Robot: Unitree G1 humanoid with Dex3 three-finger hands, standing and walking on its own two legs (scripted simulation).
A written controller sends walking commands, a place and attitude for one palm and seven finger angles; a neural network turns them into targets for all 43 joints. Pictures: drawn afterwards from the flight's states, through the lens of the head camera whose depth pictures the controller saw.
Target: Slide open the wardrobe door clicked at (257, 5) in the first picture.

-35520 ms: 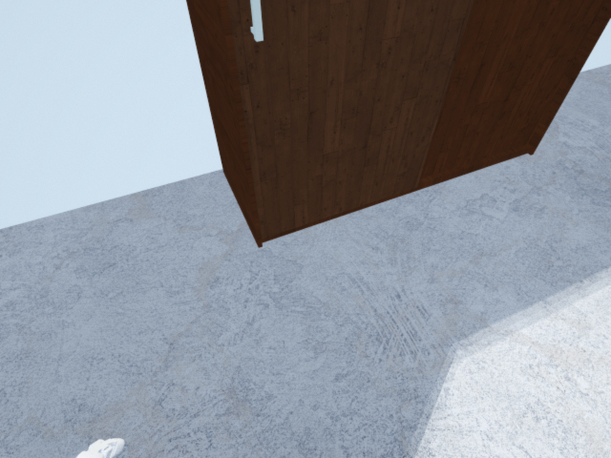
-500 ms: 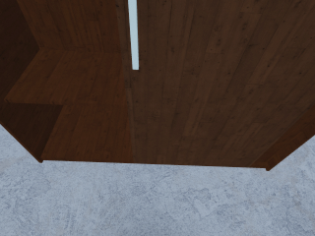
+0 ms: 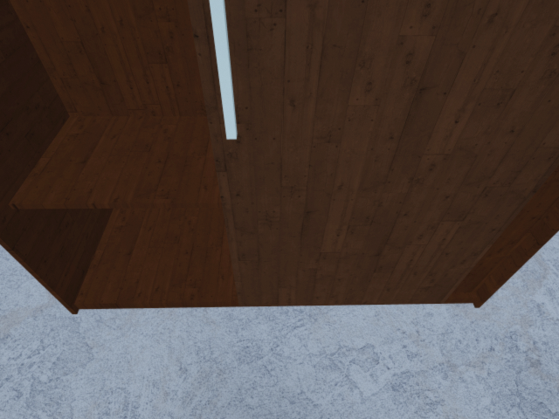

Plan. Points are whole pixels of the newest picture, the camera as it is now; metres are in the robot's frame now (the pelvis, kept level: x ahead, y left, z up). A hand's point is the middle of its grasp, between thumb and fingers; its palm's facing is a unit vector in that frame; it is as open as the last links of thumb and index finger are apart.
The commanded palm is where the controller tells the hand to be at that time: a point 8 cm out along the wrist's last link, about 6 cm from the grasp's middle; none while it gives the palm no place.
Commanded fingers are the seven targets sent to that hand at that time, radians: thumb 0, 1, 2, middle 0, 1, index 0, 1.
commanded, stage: let the arm hang, fingers relaxed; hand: left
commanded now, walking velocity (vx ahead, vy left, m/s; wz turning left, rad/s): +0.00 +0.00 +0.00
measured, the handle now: (223, 48) +0.60 +0.12 +0.24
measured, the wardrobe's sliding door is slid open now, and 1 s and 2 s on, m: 0.62 0.62 0.62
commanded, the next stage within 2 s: look to check the result in 0.12 s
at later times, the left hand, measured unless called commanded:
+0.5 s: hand out of the picture +0.00 +0.16 -0.18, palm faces +0.02 -0.98 -0.19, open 7.4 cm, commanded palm none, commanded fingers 0.00 0.90 0.90 -0.20 -0.30 -0.20 -0.30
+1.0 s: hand out of the picture +0.04 +0.17 -0.17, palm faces +0.01 -0.97 -0.23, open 7.4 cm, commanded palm none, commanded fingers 0.00 0.90 0.90 -0.20 -0.30 -0.20 -0.30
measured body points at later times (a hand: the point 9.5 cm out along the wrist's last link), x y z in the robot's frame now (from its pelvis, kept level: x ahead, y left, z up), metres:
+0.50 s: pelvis +0.01 -0.01 +0.00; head +0.03 -0.01 +0.45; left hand +0.00 +0.21 -0.16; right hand +0.02 -0.23 -0.16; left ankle +0.04 +0.10 -0.74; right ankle -0.04 -0.11 -0.74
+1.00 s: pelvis +0.03 -0.02 +0.00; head +0.05 -0.02 +0.45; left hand +0.04 +0.22 -0.15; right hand +0.05 -0.25 -0.16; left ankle +0.04 +0.10 -0.74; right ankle -0.04 -0.11 -0.74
